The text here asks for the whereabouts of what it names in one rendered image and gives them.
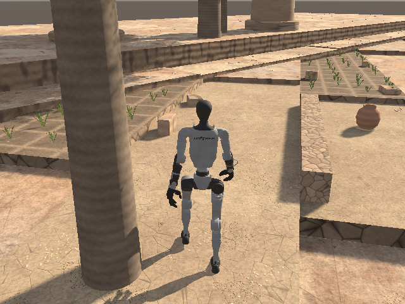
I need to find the robot right upper arm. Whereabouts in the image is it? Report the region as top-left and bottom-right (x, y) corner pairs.
(217, 127), (232, 161)

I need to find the left robot forearm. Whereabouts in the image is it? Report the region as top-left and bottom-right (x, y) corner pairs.
(168, 154), (182, 189)

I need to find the right robot forearm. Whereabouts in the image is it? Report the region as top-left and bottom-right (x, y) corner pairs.
(225, 151), (234, 173)

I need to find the robot head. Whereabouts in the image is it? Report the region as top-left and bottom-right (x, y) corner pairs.
(193, 100), (214, 130)

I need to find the right robot hand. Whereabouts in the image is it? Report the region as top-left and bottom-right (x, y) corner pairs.
(219, 170), (234, 181)

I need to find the left robot hand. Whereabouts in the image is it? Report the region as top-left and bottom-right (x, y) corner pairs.
(166, 188), (182, 208)

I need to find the robot left upper arm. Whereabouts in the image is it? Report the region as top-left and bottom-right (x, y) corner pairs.
(176, 127), (190, 164)

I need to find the right robot foot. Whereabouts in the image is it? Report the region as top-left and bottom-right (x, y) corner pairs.
(211, 256), (220, 274)

